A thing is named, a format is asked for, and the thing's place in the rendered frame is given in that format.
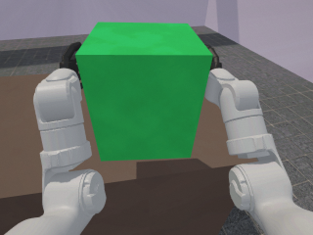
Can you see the pedestal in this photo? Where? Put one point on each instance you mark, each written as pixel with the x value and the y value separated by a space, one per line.
pixel 179 196

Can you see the right robot hand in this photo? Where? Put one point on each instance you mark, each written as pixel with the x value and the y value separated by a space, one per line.
pixel 215 64

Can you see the left robot hand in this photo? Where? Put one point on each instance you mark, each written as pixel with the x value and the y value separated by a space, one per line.
pixel 69 60

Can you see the left robot forearm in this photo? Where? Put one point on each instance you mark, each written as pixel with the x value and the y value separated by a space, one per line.
pixel 60 120

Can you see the right robot forearm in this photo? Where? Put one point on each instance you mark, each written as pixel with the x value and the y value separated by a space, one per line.
pixel 238 101

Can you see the right robot upper arm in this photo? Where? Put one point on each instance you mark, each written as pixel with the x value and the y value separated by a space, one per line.
pixel 263 189

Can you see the left robot upper arm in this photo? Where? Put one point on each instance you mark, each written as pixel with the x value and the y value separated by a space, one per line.
pixel 70 200

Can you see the carton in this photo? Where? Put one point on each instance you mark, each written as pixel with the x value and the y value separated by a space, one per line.
pixel 144 85

